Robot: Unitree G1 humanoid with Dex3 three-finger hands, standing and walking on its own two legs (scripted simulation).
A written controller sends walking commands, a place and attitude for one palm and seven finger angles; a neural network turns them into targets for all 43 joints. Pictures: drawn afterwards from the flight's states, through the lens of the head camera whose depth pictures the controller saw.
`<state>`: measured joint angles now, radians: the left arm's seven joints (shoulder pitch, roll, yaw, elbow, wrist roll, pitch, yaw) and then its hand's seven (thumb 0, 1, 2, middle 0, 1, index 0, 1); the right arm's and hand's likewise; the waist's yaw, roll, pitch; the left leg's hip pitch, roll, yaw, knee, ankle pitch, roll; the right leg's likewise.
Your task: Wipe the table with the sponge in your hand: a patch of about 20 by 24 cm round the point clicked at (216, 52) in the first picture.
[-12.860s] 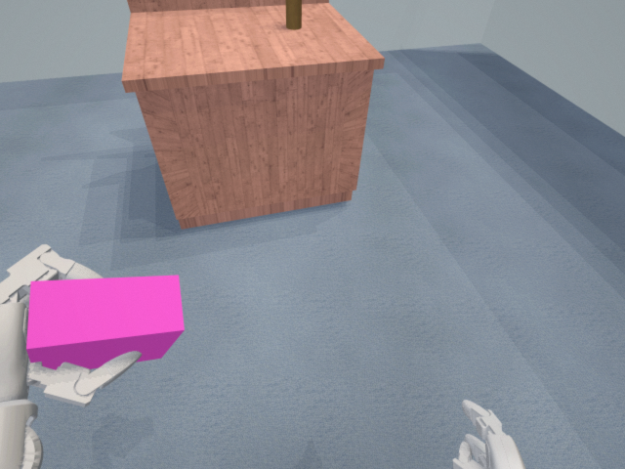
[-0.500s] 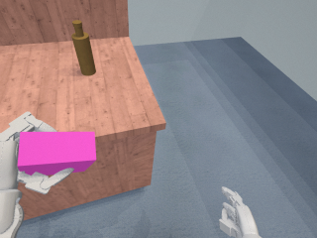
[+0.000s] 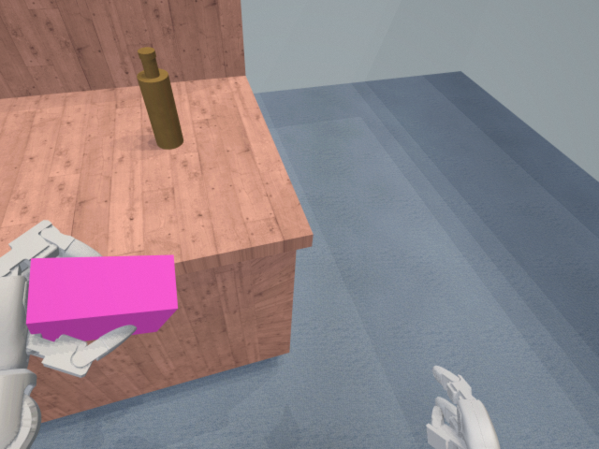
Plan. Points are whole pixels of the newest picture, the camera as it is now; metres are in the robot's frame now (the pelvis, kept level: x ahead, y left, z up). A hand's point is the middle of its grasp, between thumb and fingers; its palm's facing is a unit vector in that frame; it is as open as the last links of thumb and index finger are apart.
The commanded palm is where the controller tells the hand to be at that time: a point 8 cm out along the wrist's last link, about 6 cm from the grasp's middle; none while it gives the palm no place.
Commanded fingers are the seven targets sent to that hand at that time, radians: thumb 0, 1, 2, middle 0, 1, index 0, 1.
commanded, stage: look again from close up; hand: left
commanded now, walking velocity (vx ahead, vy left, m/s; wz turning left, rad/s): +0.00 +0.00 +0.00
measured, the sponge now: (125, 299) +0.23 +0.21 +0.13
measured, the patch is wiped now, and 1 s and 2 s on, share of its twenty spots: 0.00 0.00 0.00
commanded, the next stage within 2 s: shuffle to correct the standing spot in 0.14 s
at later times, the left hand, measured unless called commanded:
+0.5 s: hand (90, 300) +0.22 +0.24 +0.15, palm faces +0.36 -0.85 -0.38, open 9.9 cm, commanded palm +0.17 +0.28 +0.17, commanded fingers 0.00 0.10 1.30 -1.20 -1.60 -1.20 -1.60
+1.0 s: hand (67, 281) +0.23 +0.27 +0.15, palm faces +0.35 -0.83 -0.44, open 9.9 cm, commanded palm +0.18 +0.31 +0.17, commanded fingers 0.00 0.10 1.30 -1.20 -1.60 -1.20 -1.60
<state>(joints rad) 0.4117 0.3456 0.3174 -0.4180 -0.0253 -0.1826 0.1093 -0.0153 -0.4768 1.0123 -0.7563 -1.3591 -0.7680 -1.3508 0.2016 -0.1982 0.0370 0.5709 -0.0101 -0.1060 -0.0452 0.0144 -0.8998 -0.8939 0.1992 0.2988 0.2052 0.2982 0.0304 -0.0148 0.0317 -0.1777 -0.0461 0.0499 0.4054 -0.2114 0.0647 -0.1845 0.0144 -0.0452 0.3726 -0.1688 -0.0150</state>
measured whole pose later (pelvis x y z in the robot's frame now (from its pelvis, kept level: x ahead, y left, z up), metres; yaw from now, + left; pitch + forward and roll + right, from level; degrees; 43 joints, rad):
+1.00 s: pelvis +0.01 +0.03 -0.02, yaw -1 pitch -1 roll +0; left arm 0.46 0.38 0.36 -0.49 -0.03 -0.20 0.12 -0.01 -0.48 1.01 -0.75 -1.36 -0.77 -1.35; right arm 0.20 -0.22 -0.01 0.55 0.00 -0.05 -0.01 0.01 -0.90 -0.89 0.20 0.30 0.20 0.30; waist 0.01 0.00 0.06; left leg -0.24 -0.11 0.11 0.60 -0.34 0.12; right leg -0.30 -0.06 -0.02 0.67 -0.35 0.00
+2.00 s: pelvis +0.02 +0.19 -0.02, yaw -4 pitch -1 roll +2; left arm 0.49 0.37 0.37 -0.50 -0.02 -0.21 0.15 -0.01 -0.48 1.02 -0.75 -1.36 -0.77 -1.35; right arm 0.20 -0.21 0.00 0.61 0.01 -0.09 -0.02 0.01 -0.90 -0.89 0.20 0.30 0.20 0.30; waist 0.00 -0.04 0.05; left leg -0.34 0.04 0.04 0.67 -0.31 -0.01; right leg -0.30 -0.12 -0.04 0.65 -0.32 0.04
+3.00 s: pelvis +0.01 +0.37 -0.02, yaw -3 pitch -1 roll +0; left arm 0.47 0.41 0.39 -0.51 -0.02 -0.21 0.14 -0.01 -0.48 1.02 -0.75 -1.36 -0.77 -1.35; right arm 0.22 -0.17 0.02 0.62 0.01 -0.15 -0.04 0.01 -0.90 -0.89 0.20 0.30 0.20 0.30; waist -0.01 -0.01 0.05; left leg -0.35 0.00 0.05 0.62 -0.24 0.02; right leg -0.29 0.00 -0.08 0.62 -0.35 -0.02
